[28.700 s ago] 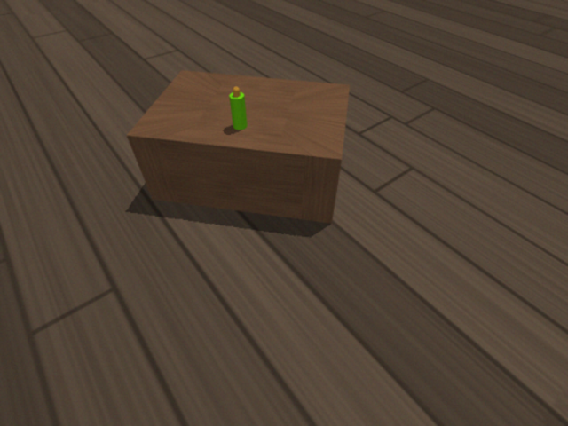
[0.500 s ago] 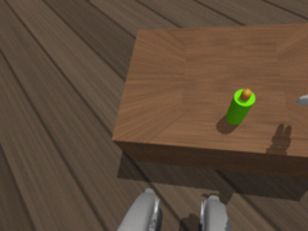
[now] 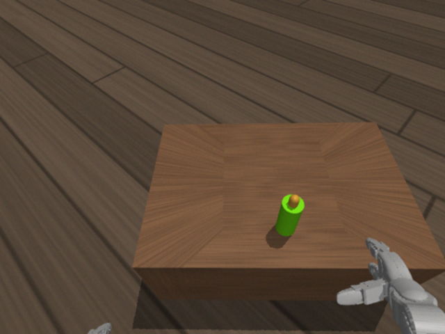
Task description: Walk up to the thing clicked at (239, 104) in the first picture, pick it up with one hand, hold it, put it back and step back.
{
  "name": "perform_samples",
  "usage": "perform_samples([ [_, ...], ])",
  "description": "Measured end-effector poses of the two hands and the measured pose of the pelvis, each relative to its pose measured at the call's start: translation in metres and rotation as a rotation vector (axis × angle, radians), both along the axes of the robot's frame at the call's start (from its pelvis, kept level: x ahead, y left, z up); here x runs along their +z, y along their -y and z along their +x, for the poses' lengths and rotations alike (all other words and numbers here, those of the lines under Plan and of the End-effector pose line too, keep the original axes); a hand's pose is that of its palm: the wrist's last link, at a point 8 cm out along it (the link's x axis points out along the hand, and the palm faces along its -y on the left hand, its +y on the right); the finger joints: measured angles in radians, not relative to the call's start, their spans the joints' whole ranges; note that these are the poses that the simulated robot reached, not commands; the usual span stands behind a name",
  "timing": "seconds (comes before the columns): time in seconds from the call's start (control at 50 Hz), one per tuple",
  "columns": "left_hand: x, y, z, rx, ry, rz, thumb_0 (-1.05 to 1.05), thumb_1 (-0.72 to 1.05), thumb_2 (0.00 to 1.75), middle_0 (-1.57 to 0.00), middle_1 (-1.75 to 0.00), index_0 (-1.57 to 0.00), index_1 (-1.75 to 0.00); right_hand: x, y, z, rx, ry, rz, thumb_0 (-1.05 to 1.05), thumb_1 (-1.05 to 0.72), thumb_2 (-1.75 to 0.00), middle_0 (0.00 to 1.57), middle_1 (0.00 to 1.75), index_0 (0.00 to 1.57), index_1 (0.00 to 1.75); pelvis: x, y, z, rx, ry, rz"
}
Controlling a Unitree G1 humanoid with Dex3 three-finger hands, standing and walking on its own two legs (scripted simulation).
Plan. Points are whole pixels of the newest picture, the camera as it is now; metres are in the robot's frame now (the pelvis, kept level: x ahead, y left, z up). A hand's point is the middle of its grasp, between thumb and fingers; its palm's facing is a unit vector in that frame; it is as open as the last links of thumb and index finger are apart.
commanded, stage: home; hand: right
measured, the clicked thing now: (289, 213) +0.50 -0.15 -0.25
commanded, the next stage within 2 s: none
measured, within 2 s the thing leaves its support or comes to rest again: neither
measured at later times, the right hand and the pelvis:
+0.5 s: hand out of the picture +0.16 -0.16 -0.06, palm faces +0.10 +0.97 -0.22, open 17.3 cm; pelvis +0.01 +0.03 -0.01, yaw -3 degrees
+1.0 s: hand out of the picture +0.15 -0.16 -0.06, palm faces +0.07 +0.98 -0.20, open 17.6 cm; pelvis -0.01 +0.02 -0.02, yaw -1 degrees
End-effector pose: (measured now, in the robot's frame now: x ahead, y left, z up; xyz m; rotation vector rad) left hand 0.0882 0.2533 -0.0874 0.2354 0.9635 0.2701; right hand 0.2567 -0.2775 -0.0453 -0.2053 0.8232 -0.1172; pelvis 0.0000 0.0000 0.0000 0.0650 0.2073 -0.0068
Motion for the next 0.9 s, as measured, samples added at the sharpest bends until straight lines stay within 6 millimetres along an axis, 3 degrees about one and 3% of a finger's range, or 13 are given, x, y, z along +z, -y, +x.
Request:
perform_samples([
  [0.22, 0.019, 0.006, 0.090, -0.091, 0.259, -0.028, 0.01, 0.86, 0.87, -0.20, -0.29, -0.20, -0.28, 0.000, -0.059, -0.091, -0.047, -0.056, 0.069, -0.01, 0.50, -0.08, 0.06, 0.06, 0.07, 0.07, -0.002, -0.016, 0.017, -0.016, 0.023, -0.020],
  [0.36, 0.030, 0.002, 0.118, -0.150, 0.368, 0.013, 0.01, 0.84, 0.86, -0.20, -0.29, -0.20, -0.28, 0.001, -0.072, -0.120, -0.092, -0.029, 0.050, -0.01, 0.50, -0.07, 0.06, 0.06, 0.07, 0.07, -0.009, -0.026, 0.016, -0.037, 0.028, -0.024],
  [0.46, 0.029, -0.004, 0.113, -0.151, 0.388, 0.026, 0.01, 0.85, 0.87, -0.20, -0.29, -0.20, -0.28, 0.007, -0.068, -0.116, -0.084, 0.012, 0.010, -0.01, 0.51, -0.07, 0.06, 0.06, 0.07, 0.06, -0.012, -0.030, 0.011, -0.040, 0.034, -0.025],
  [0.6, 0.024, -0.014, 0.085, -0.109, 0.369, 0.030, 0.02, 0.89, 0.89, -0.20, -0.30, -0.20, -0.29, 0.015, -0.073, -0.112, -0.050, 0.025, 0.017, -0.01, 0.53, -0.05, 0.06, 0.05, 0.06, 0.06, -0.011, -0.030, 0.006, -0.031, 0.044, -0.025],
  [0.76, 0.018, -0.015, 0.057, -0.087, 0.334, 0.040, 0.02, 0.90, 0.90, -0.20, -0.30, -0.20, -0.29, 0.008, -0.074, -0.122, -0.045, -0.007, 0.029, -0.01, 0.55, -0.04, 0.06, 0.05, 0.06, 0.05, -0.013, -0.027, -0.005, -0.019, 0.042, -0.024],
  [0.9, 0.015, -0.010, 0.051, -0.086, 0.337, 0.045, 0.02, 0.90, 0.90, -0.20, -0.30, -0.20, -0.30, 0.011, -0.066, -0.128, -0.049, 0.007, 0.012, -0.01, 0.57, -0.03, 0.05, 0.05, 0.06, 0.05, -0.015, -0.023, -0.010, -0.019, 0.040, -0.018],
])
